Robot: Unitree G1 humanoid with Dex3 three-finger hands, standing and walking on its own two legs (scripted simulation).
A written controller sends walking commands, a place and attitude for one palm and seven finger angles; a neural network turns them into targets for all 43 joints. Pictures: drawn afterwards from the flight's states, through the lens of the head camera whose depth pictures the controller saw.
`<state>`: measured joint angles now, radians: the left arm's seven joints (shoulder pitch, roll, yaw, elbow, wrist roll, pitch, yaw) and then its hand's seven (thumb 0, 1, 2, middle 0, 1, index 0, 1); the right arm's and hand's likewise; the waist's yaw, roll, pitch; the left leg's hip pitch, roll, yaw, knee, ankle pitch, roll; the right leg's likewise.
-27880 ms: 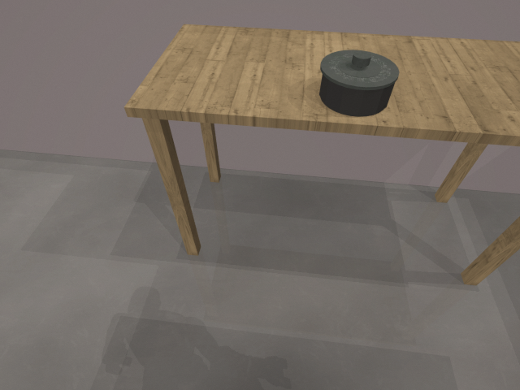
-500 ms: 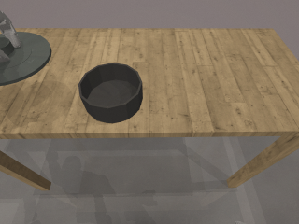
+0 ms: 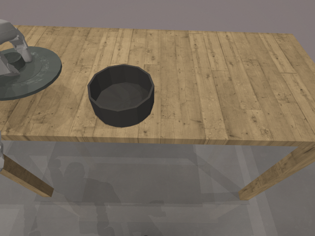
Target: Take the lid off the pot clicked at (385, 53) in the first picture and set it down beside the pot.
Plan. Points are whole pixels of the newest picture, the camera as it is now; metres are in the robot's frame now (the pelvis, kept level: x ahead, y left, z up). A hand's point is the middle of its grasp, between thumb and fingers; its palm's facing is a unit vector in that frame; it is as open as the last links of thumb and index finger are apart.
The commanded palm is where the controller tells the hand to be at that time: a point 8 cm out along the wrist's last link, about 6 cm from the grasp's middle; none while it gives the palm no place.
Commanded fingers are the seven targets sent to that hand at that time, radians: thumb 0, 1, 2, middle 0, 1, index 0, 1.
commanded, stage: lower the lid onto the table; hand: left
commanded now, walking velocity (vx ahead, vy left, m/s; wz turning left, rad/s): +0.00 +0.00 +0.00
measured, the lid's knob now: (12, 61) +0.47 +0.34 +0.18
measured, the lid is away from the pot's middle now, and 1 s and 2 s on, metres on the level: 0.24 0.23 0.23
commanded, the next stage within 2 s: open the fingers wide in 1.88 s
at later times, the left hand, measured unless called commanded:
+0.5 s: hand (14, 70) +0.45 +0.34 +0.17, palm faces -0.37 -0.16 -0.92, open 7.5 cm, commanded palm +0.46 +0.34 +0.25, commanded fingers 0.00 0.67 0.97 -0.95 -1.08 -0.86 -1.04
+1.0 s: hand (21, 83) +0.44 +0.33 +0.14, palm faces -0.42 -0.15 -0.90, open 7.5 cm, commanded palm +0.47 +0.33 +0.21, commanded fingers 0.00 0.67 0.97 -0.95 -1.08 -0.86 -1.04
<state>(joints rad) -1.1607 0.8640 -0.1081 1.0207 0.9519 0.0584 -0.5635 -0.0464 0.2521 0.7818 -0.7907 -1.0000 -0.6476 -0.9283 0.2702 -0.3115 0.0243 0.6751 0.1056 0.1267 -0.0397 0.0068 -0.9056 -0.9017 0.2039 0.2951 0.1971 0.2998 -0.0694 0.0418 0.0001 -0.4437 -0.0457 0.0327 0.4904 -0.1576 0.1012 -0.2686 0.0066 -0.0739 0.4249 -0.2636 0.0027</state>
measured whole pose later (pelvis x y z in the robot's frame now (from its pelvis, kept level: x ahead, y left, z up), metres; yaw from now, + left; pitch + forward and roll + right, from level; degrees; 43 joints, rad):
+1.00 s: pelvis +0.00 +0.00 -0.01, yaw -1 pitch +8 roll -3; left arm -1.06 0.84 -0.06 1.10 0.95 -0.04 -0.49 -0.05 0.26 0.78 -0.79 -1.00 -0.64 -0.93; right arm 0.29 -0.31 0.02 0.67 0.10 0.15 -0.05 0.01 -0.90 -0.90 0.20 0.30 0.20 0.30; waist -0.09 0.04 -0.02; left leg -0.51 -0.04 0.04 0.55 -0.18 0.11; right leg -0.34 0.01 -0.06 0.49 -0.29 0.01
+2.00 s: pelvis +0.00 +0.00 -0.02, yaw -2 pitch +12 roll -4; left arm -1.03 0.86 -0.04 1.17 0.97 -0.10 -0.43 -0.04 0.25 0.77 -0.80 -1.01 -0.64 -0.95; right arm 0.33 -0.32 0.02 0.68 0.10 0.14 -0.08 0.00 -0.90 -0.90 0.21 0.30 0.20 0.30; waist -0.11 0.03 -0.05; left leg -0.65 -0.01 0.05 0.70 -0.25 0.10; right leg -0.49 0.03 -0.05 0.63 -0.35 0.01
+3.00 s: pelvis +0.00 +0.01 -0.02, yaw -3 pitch +13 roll -4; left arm -0.92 0.87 0.02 1.03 0.98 -0.17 -0.40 0.00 -0.03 0.75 -0.41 -0.80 -0.41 -0.80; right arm 0.32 -0.29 0.01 0.65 0.10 0.21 -0.08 0.00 -0.90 -0.90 0.21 0.30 0.20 0.30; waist -0.09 0.04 -0.06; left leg -0.69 -0.02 0.06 0.73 -0.26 0.12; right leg -0.51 0.03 -0.04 0.64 -0.35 0.01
